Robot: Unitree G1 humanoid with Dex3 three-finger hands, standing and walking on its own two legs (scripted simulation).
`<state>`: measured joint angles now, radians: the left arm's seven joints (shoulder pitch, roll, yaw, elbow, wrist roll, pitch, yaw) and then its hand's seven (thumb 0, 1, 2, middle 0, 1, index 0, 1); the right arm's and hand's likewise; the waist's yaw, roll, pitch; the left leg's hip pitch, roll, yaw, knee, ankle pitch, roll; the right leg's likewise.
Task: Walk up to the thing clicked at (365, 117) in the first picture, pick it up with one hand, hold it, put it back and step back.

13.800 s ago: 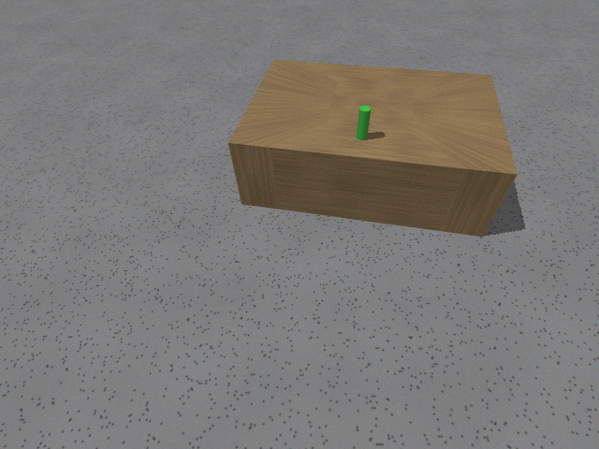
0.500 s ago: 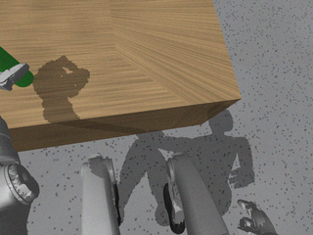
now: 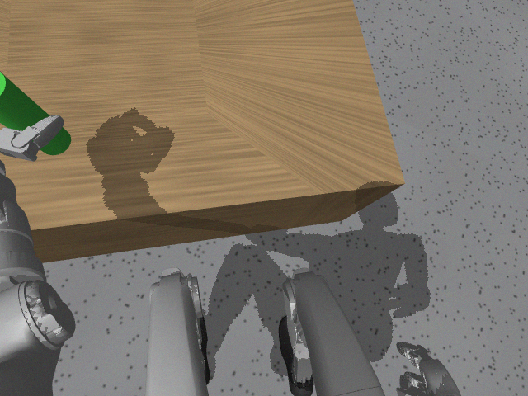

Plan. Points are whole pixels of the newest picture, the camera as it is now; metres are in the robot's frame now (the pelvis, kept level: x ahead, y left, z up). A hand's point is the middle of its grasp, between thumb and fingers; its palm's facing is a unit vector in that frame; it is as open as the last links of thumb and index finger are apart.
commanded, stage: settle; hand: left
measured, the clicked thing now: (25, 118) +0.47 +0.30 +0.02
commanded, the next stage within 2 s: lift in 0.36 s
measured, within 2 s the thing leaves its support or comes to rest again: neither
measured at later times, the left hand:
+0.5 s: hand (6, 102) +0.48 +0.31 +0.04, palm faces +0.31 -0.95 -0.02, open 8.5 cm
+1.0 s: hand out of the picture +0.44 +0.29 +0.10, palm faces +0.32 -0.95 -0.03, open 8.5 cm
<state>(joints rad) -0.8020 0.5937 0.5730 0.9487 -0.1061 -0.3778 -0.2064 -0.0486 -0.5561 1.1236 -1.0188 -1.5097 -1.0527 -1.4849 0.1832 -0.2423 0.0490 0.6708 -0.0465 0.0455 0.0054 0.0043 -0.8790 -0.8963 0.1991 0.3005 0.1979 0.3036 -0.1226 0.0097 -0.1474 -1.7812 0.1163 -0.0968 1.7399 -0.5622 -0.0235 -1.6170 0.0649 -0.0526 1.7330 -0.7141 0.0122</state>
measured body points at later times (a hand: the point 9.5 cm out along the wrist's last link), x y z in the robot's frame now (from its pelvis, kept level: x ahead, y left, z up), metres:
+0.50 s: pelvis +0.01 +0.00 +0.02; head +0.20 +0.06 +0.43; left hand +0.46 +0.36 +0.04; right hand +0.10 -0.26 -0.10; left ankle +0.08 +0.14 -0.49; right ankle +0.04 -0.13 -0.49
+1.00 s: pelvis +0.01 +0.00 +0.08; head +0.17 +0.05 +0.50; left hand +0.42 +0.34 +0.11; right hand +0.13 -0.25 -0.04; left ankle +0.08 +0.14 -0.49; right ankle +0.04 -0.13 -0.49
